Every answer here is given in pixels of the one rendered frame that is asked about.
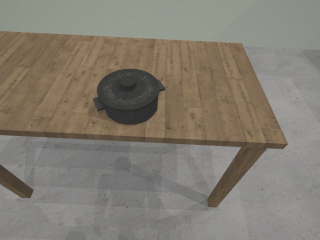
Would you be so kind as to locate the lid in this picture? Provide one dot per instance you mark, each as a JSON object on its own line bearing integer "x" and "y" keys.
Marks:
{"x": 116, "y": 98}

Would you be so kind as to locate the table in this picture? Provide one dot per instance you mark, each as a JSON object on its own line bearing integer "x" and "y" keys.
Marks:
{"x": 212, "y": 96}

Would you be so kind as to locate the pot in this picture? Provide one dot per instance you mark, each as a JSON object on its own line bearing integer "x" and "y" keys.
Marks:
{"x": 130, "y": 117}

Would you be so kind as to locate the knob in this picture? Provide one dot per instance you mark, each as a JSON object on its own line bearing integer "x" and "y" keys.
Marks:
{"x": 128, "y": 82}

